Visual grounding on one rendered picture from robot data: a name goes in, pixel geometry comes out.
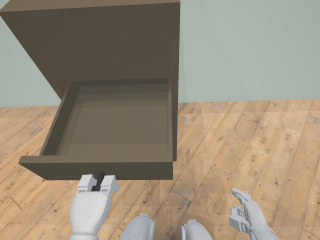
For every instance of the drawer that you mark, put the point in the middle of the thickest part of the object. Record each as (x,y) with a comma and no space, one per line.
(121,127)

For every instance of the robot right hand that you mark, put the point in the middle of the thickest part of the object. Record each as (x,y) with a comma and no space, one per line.
(243,218)

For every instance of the robot right forearm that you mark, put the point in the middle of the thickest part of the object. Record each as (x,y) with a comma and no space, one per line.
(261,232)

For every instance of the robot right shin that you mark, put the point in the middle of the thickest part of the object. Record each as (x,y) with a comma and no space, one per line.
(191,221)

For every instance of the robot left hand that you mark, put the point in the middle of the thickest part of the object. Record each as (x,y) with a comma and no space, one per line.
(89,209)

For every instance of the right robot thigh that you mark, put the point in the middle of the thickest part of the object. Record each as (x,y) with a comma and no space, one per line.
(194,231)

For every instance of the cabinet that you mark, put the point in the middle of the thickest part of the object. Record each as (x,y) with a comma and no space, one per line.
(87,40)

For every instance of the handle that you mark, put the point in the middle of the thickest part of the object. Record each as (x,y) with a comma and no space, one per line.
(97,187)

